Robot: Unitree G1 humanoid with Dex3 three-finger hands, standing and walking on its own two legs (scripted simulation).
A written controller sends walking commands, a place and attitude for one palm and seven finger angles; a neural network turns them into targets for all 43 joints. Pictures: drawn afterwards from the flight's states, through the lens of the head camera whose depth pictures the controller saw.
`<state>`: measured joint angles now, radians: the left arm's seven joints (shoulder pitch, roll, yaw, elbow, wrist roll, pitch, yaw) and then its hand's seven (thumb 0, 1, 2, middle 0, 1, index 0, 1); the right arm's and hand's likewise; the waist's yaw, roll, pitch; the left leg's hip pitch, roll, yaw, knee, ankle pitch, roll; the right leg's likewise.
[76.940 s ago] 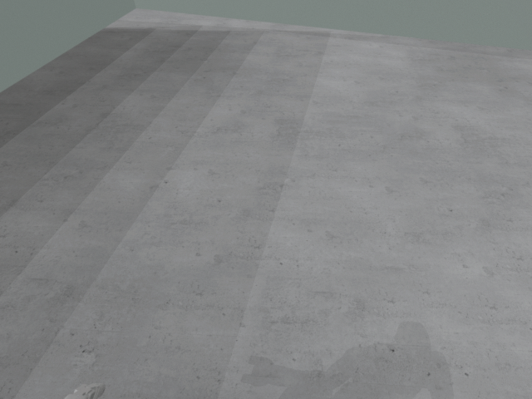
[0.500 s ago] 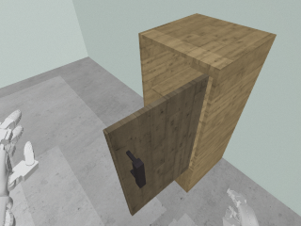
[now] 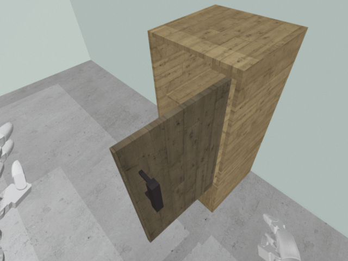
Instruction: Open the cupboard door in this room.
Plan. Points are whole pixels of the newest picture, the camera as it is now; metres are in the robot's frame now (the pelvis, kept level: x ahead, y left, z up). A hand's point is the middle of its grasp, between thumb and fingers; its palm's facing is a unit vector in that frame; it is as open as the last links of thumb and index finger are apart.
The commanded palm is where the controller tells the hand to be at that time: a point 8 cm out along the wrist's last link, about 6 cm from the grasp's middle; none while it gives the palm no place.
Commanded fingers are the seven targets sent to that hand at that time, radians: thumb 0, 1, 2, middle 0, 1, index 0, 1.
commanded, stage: step back with the hand held close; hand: left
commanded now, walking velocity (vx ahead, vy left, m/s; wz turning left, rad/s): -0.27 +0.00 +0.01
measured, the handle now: (150, 190) +0.29 +0.10 -0.02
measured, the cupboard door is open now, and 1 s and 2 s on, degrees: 88 88 88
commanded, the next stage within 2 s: stop stepping back and stand still in 0.98 s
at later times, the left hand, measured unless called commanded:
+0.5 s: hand out of the picture +0.12 +0.29 +0.15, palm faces +0.45 -0.75 -0.49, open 7.5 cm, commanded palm +0.06 +0.33 +0.17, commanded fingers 0.00 0.90 0.90 -0.20 -0.30 -0.20 -0.30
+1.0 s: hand out of the picture +0.05 +0.30 +0.17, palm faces +0.47 -0.78 -0.41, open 7.5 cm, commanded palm -0.01 +0.33 +0.17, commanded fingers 0.00 0.90 0.90 -0.20 -0.30 -0.20 -0.30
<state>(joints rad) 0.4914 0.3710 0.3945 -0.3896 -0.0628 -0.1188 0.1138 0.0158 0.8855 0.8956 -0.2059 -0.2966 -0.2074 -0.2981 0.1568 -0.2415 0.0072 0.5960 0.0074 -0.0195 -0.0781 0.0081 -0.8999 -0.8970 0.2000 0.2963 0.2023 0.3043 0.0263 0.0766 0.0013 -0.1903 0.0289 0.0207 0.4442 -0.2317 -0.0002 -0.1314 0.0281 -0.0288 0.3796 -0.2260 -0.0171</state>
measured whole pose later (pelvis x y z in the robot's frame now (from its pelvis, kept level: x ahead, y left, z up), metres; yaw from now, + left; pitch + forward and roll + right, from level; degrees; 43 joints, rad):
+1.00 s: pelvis -0.15 +0.03 -0.01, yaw +0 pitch +3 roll -4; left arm 0.54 0.43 0.46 -0.57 -0.07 -0.21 0.18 0.02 0.89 0.90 -0.21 -0.30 -0.21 -0.30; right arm 0.18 -0.15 0.01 0.66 -0.03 -0.13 -0.04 0.01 -0.90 -0.90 0.20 0.30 0.20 0.30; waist 0.01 0.01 -0.03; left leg -0.50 0.07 0.02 0.38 0.05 0.03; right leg -0.20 0.08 -0.03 0.72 -0.53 -0.02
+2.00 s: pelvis -0.25 +0.04 -0.01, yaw -2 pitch +1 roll -1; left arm 0.34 0.37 0.20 0.05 0.02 -0.08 0.04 0.00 0.89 0.90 -0.20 -0.30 -0.20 -0.30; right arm 0.13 -0.26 0.01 0.78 -0.02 -0.09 0.01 0.00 -0.90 -0.90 0.20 0.30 0.20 0.30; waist 0.02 0.07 -0.04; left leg -0.35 0.01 0.03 0.58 -0.24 0.02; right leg -0.29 -0.02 -0.06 0.56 -0.28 0.00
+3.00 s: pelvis -0.24 +0.03 +0.00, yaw -1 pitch -1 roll +0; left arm 0.28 0.12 0.03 1.14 0.01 0.00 0.03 0.01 0.92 0.90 -0.20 -0.29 -0.20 -0.30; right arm 0.30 -0.12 0.00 1.14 -0.03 0.00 -0.03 0.00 -0.91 -0.90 0.20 0.30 0.20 0.30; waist -0.01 0.01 0.03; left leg -0.24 0.01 0.02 0.44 -0.19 0.00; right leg -0.19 -0.02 -0.07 0.45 -0.25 -0.01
